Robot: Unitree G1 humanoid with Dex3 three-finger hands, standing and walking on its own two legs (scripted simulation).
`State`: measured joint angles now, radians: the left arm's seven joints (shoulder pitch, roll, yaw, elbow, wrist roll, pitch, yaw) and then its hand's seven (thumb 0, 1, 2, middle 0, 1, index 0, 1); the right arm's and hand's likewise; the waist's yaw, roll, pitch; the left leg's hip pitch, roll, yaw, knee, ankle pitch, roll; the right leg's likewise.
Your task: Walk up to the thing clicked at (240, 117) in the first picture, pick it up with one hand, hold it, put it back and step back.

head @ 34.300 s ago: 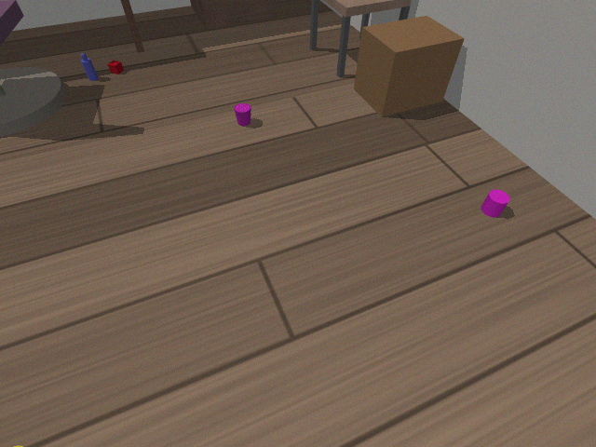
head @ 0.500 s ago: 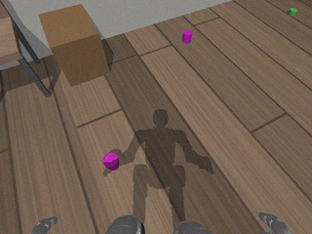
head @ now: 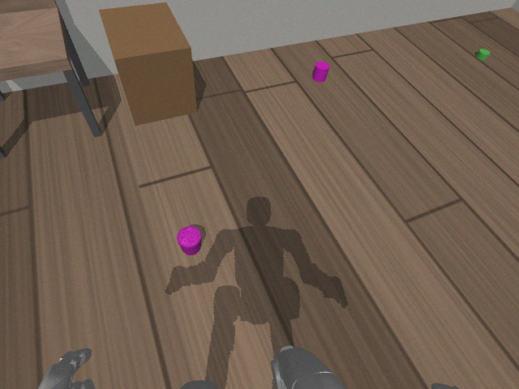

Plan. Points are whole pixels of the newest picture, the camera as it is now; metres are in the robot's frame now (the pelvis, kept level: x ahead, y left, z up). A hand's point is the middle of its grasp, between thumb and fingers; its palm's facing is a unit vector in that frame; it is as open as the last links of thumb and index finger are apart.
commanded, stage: step back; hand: left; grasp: from above
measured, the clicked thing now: (190, 242) +0.67 +0.22 -0.72
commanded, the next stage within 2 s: none
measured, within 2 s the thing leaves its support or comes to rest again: neither
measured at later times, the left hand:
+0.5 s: hand out of the picture -0.08 +0.22 -0.13, palm faces -0.05 -0.91 -0.42, open 7.4 cm
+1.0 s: hand out of the picture -0.26 +0.21 -0.17, palm faces -0.08 -0.92 -0.39, open 7.4 cm
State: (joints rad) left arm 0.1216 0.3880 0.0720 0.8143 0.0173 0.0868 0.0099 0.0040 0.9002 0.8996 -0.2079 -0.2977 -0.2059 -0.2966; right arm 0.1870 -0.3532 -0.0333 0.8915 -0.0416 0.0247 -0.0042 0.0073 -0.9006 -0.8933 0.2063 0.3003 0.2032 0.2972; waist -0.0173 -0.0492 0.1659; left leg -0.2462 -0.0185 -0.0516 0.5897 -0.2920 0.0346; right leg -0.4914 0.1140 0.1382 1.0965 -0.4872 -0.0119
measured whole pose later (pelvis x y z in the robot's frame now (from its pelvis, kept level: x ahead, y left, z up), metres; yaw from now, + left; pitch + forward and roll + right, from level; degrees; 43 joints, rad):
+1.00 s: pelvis -0.35 -0.06 -0.02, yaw -5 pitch -2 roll +0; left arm 0.19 0.41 0.07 0.87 0.02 0.05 0.00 0.00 0.90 0.90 -0.21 -0.30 -0.21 -0.30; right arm 0.08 -0.39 -0.04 0.81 -0.04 0.03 -0.01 0.01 -0.90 -0.89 0.21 0.30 0.20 0.30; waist 0.03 -0.03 0.16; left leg -0.43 0.06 0.02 0.65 -0.19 -0.01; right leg -0.20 0.01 0.07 0.67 -0.45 0.01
